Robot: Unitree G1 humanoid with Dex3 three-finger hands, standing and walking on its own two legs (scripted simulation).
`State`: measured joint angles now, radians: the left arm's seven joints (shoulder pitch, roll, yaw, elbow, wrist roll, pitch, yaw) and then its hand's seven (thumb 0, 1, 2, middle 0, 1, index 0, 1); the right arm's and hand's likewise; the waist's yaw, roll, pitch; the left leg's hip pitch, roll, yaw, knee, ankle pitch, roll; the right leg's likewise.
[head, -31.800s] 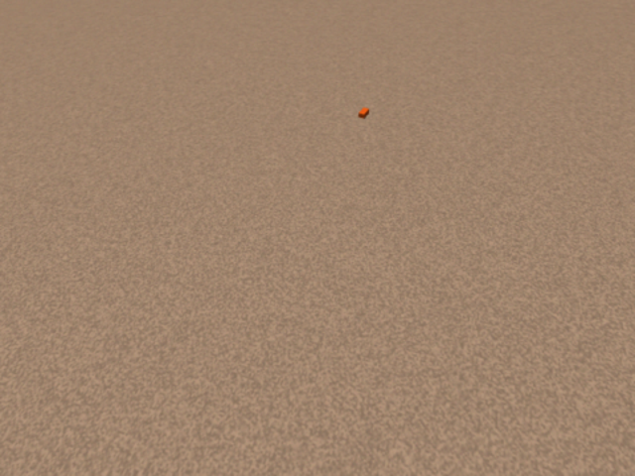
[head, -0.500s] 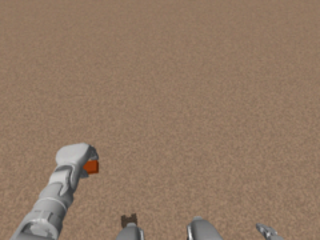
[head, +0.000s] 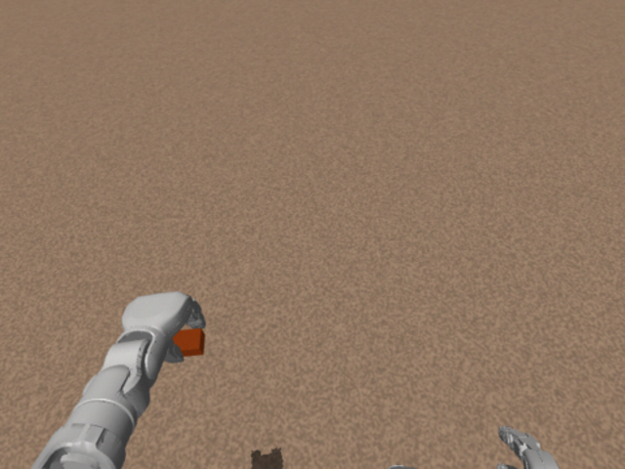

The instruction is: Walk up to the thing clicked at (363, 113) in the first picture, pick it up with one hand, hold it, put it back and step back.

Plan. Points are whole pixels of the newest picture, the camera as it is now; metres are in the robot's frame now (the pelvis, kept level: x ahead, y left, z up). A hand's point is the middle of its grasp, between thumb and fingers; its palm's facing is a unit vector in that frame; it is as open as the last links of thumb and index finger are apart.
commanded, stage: hold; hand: left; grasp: from above
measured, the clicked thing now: (181, 343) +0.33 +0.22 -0.10
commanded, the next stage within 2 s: crouch in 1.58 s
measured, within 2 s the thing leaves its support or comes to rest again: neither
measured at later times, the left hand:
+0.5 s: hand (171, 343) +0.30 +0.21 -0.03, palm faces -0.45 -0.05 -0.89, open 6.3 cm
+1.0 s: hand (167, 344) +0.29 +0.21 -0.01, palm faces -0.45 -0.05 -0.89, open 6.3 cm
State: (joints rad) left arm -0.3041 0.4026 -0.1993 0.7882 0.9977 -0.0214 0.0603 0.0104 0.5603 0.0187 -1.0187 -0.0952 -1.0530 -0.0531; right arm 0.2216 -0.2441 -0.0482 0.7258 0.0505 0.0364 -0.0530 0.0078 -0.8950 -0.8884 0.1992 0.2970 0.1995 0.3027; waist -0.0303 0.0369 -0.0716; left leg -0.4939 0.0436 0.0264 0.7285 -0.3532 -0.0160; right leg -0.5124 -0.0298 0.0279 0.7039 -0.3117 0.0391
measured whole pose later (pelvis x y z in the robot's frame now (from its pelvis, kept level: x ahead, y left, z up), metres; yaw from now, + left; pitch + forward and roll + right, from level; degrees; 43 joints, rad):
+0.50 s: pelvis +0.00 -0.01 +0.01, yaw +0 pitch +4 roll +0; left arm -0.26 0.40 -0.21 0.69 0.99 -0.02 0.00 0.01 0.57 0.00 -1.03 -0.07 -1.07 -0.02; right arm 0.20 -0.25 -0.04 0.70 0.06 0.06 -0.06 0.01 -0.90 -0.89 0.20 0.30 0.20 0.30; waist -0.01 0.05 -0.04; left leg -0.38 0.04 0.04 0.62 -0.30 -0.02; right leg -0.41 -0.03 0.03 0.62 -0.27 0.03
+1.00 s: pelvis -0.01 -0.01 +0.02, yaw +0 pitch +1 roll +1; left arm -0.24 0.41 -0.21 0.61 0.98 -0.02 -0.05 0.01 0.57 0.00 -1.03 -0.08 -1.07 -0.01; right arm 0.17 -0.25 -0.03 0.70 0.06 0.06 -0.07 0.01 -0.90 -0.89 0.20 0.30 0.20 0.30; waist 0.00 0.05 -0.02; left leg -0.30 0.04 0.04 0.54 -0.26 -0.03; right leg -0.35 -0.03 0.04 0.56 -0.24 0.03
